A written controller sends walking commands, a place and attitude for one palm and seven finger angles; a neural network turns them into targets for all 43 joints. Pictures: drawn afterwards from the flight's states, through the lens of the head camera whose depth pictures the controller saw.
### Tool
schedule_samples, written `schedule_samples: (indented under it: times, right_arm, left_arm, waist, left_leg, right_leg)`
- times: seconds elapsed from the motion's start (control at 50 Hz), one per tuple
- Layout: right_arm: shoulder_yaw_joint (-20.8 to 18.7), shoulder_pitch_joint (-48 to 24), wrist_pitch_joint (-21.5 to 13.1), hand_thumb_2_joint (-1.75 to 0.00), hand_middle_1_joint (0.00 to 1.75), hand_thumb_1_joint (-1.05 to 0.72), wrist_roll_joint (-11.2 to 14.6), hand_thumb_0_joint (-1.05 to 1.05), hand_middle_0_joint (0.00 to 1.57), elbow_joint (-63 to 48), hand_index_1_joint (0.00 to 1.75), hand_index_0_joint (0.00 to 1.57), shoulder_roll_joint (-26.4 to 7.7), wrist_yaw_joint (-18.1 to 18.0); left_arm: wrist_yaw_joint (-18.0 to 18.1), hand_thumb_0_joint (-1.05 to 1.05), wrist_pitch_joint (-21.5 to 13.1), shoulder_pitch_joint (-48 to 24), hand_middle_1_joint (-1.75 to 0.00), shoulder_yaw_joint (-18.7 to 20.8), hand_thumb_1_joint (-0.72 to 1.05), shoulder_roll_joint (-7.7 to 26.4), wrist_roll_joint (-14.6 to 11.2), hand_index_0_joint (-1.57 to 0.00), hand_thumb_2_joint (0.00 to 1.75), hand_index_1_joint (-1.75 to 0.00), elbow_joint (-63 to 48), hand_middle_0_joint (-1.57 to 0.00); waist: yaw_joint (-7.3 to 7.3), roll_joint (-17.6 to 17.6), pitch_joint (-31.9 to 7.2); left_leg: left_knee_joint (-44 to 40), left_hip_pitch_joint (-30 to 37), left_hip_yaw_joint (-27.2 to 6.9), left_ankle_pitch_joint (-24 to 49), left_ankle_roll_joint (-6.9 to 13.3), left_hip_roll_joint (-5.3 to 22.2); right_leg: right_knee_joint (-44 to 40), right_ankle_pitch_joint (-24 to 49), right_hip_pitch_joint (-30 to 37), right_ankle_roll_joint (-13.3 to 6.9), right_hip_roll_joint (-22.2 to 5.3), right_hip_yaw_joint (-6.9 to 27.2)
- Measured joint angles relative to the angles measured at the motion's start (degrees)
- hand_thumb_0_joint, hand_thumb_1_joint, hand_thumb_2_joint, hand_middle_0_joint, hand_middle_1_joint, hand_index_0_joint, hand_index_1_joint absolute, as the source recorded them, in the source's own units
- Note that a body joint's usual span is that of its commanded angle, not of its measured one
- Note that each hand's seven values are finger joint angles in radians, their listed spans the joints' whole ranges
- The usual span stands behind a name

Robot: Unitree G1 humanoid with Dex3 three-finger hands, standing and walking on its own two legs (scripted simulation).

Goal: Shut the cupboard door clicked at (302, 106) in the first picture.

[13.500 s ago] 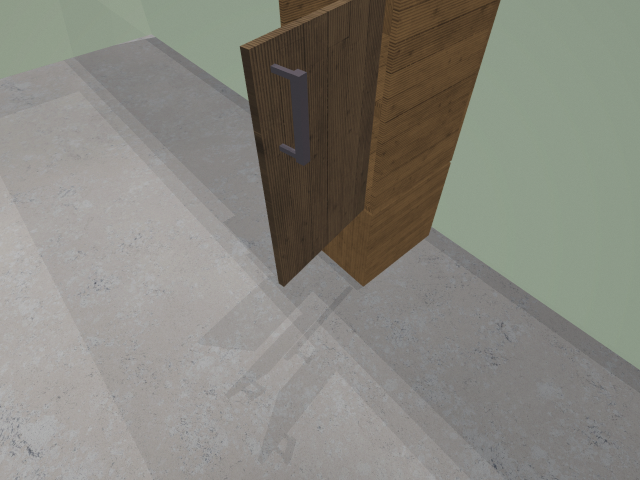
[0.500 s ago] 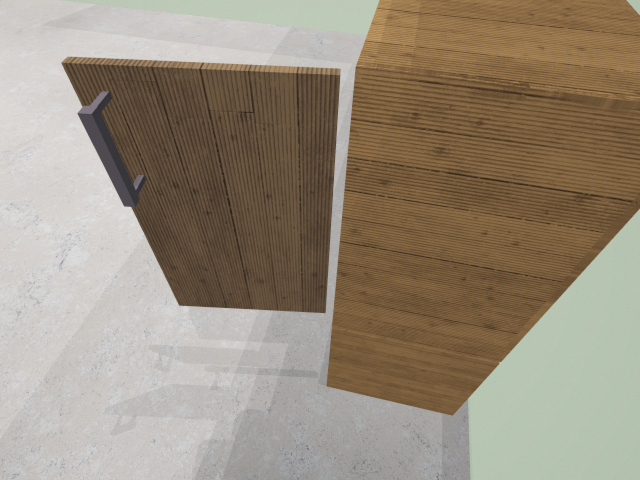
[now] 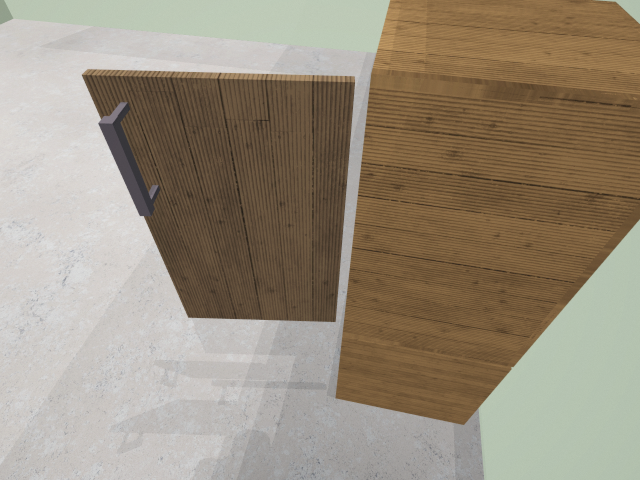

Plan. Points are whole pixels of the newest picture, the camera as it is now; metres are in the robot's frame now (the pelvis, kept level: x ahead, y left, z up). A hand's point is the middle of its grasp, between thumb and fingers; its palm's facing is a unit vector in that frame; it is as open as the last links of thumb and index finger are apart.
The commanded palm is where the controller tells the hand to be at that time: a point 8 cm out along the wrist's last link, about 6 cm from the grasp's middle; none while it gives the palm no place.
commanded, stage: look again from close up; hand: left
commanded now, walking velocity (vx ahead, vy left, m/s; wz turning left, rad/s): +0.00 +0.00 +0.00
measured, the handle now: (134, 162) +0.50 +0.31 +0.14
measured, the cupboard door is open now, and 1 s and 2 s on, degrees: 100 100 100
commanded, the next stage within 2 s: shuffle to correct the standing spot in 0.14 s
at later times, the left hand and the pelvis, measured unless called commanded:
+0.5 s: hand out of the picture -0.01 +0.20 -0.18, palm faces +0.03 -0.98 -0.20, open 7.4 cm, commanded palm none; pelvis +0.02 +0.02 +0.00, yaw +0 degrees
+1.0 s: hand out of the picture +0.09 +0.23 -0.16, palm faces +0.04 -0.97 -0.25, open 7.4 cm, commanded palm none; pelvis +0.06 +0.05 +0.01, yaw +0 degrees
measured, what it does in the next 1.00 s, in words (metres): steps on the spot: right foot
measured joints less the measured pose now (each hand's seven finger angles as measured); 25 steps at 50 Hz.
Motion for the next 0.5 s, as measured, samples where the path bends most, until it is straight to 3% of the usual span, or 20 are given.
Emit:
schedule_samples:
  times: [0.3,0.5]
  right_arm:
    - [0.8,-0.6,-0.4,-0.9,0.29,-0.91,0.3,0.01,0.2,1.8,0.3,0.2,0.1,0.5]
    - [0.1,0.3,1.0,-0.9,0.29,-0.91,0.0,0.01,0.2,1.1,0.3,0.2,-0.6,1.1]
  left_arm:
    - [-0.6,0.01,0.4,0.9,-0.3,-0.4,0.91,0.8,0.0,-0.2,0.89,-0.3,1.5,-0.2]
    - [-0.9,0.01,0.6,3.3,-0.3,0.7,0.91,-0.1,0.5,-0.2,0.89,-0.3,1.1,-0.2]
  waist:
    - [0.65,-1.2,1.6]
    - [1.4,-1.3,1.7]
  left_leg:
    - [-3.5,0.7,0.9,1.8,0.6,-0.7]
    - [1.8,-0.5,0.7,-2.4,1.1,-1.1]
  right_leg:
    - [-2.7,1.7,0.0,0.7,-0.7,0.8]
    - [0.7,-1.7,-0.1,1.2,-1.3,0.6]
